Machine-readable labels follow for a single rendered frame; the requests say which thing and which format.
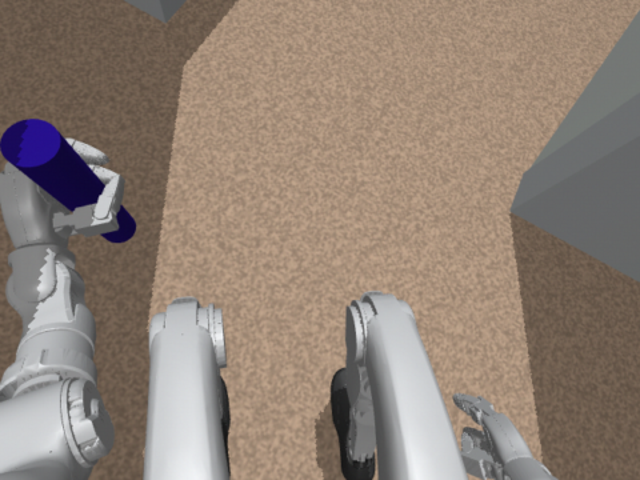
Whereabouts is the left robot hand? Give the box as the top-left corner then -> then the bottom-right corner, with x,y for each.
0,138 -> 126,249

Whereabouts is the can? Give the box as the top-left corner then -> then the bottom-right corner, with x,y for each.
0,119 -> 136,243

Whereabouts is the left robot arm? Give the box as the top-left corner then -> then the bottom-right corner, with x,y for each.
0,243 -> 114,480

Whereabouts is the right robot foot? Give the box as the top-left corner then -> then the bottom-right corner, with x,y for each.
331,367 -> 375,480

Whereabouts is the right robot hand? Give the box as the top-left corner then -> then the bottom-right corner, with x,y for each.
453,393 -> 534,480

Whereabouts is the right robot arm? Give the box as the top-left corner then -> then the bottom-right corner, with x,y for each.
502,457 -> 559,480

